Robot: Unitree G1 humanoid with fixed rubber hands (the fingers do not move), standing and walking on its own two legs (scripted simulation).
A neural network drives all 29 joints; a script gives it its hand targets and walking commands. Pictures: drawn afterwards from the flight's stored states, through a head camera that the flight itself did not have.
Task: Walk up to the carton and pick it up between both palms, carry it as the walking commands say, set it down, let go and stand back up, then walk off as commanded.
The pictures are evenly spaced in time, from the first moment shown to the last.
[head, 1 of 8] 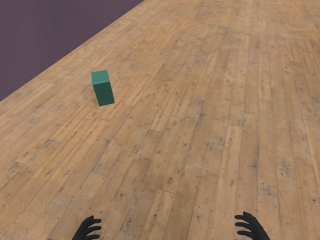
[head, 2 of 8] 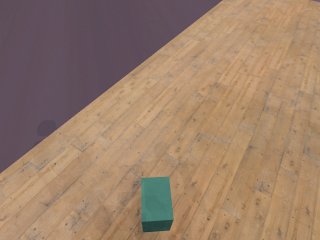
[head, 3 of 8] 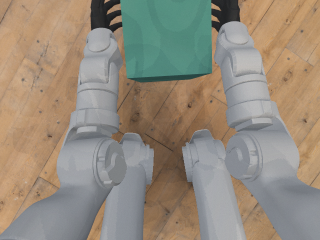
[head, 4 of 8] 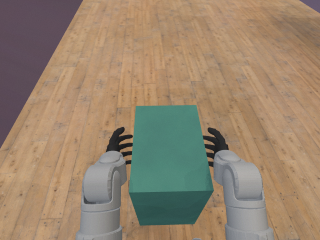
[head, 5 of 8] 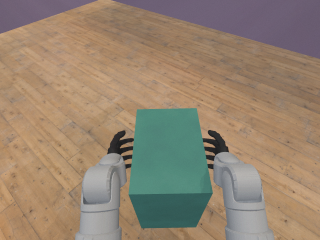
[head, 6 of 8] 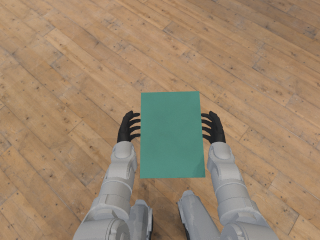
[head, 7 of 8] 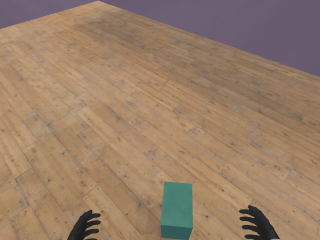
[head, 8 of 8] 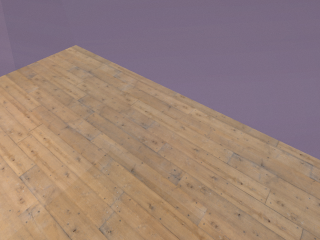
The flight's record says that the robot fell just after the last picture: no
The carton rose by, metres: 0.66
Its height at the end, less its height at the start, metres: +0.00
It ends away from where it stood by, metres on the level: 1.63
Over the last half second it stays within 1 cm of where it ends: yes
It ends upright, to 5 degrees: yes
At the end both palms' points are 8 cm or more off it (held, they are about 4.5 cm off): yes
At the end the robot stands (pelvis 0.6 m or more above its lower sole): yes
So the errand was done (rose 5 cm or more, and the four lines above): yes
